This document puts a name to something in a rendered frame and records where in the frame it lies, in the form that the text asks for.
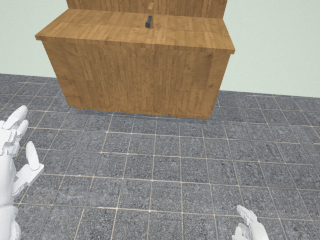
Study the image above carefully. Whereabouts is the tap lever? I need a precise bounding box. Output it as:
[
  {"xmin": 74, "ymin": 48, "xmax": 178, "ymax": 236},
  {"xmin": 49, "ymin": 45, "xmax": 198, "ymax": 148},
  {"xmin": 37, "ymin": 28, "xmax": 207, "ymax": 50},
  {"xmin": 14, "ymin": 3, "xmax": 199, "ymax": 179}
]
[{"xmin": 145, "ymin": 16, "xmax": 152, "ymax": 28}]

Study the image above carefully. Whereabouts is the counter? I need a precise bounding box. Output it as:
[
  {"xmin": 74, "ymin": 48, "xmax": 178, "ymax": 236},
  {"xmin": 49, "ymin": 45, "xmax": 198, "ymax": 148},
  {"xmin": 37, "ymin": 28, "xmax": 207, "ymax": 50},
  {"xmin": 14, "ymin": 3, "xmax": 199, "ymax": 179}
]
[{"xmin": 35, "ymin": 0, "xmax": 236, "ymax": 119}]

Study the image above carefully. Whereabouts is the left robot hand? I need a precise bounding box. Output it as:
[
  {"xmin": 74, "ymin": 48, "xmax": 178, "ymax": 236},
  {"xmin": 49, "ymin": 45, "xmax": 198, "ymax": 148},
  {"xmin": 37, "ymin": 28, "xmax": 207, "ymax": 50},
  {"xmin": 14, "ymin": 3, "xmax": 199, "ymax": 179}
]
[{"xmin": 0, "ymin": 105, "xmax": 44, "ymax": 207}]

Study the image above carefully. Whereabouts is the left robot forearm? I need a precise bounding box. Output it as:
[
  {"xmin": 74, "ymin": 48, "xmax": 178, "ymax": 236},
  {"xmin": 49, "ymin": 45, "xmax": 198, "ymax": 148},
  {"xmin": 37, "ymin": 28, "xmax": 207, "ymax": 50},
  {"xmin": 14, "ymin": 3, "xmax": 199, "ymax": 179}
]
[{"xmin": 0, "ymin": 205, "xmax": 21, "ymax": 240}]

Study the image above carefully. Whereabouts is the right robot hand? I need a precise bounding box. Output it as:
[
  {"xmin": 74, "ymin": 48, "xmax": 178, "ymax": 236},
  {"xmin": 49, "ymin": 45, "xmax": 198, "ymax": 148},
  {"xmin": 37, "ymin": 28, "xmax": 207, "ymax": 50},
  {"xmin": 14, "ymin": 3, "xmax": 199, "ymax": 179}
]
[{"xmin": 232, "ymin": 205, "xmax": 269, "ymax": 240}]

